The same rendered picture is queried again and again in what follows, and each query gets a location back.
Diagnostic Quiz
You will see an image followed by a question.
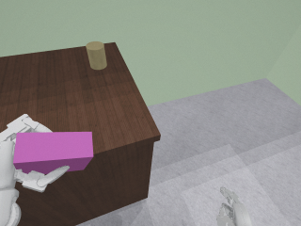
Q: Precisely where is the table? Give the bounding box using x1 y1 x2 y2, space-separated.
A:
0 42 161 226

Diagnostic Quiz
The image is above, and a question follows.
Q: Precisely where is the robot right hand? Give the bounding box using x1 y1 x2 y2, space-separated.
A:
216 186 253 226

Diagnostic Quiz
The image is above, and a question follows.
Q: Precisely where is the sponge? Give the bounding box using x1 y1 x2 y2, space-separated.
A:
13 132 94 174

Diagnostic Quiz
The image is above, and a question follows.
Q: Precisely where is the robot left forearm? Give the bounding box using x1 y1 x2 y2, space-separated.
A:
0 187 22 226

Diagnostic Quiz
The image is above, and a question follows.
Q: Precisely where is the robot left hand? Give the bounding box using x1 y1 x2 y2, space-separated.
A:
0 114 70 193

